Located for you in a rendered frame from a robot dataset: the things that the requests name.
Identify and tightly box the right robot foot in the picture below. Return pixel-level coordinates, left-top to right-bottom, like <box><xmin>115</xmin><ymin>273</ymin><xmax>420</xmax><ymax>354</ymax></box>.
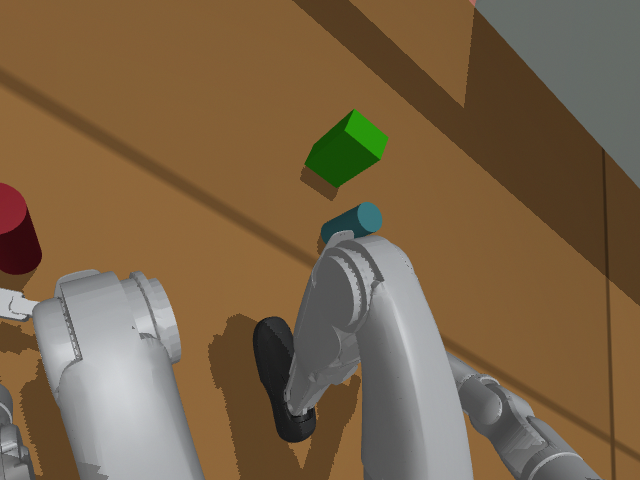
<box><xmin>253</xmin><ymin>316</ymin><xmax>316</xmax><ymax>443</ymax></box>

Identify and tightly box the right robot hand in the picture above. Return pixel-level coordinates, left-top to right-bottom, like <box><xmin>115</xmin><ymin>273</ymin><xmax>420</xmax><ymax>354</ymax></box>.
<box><xmin>446</xmin><ymin>351</ymin><xmax>480</xmax><ymax>392</ymax></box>

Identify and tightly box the right robot arm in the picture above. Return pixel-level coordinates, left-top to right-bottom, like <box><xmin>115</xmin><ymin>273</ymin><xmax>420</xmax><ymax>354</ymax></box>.
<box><xmin>458</xmin><ymin>374</ymin><xmax>605</xmax><ymax>480</ymax></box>

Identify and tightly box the left robot arm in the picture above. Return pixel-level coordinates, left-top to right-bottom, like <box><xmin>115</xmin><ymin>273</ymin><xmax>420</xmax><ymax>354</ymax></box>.
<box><xmin>0</xmin><ymin>384</ymin><xmax>36</xmax><ymax>480</ymax></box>

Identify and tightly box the left robot hand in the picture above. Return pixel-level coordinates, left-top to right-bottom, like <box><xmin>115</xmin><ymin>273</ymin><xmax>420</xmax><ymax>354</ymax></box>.
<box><xmin>0</xmin><ymin>288</ymin><xmax>39</xmax><ymax>322</ymax></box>

